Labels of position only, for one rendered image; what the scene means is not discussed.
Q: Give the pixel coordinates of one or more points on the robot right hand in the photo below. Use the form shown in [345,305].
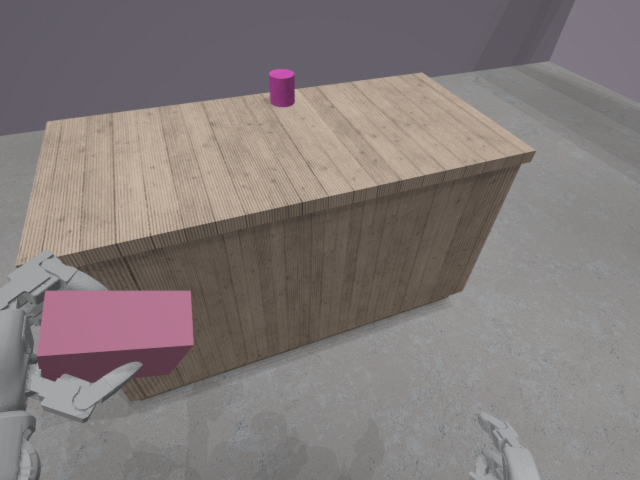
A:
[516,463]

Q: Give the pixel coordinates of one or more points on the left robot forearm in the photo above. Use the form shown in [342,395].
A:
[18,459]

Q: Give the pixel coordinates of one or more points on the sponge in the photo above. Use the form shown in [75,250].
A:
[87,334]

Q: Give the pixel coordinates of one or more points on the table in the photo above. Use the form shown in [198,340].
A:
[289,225]

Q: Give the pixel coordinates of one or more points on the robot left hand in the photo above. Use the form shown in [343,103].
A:
[21,306]

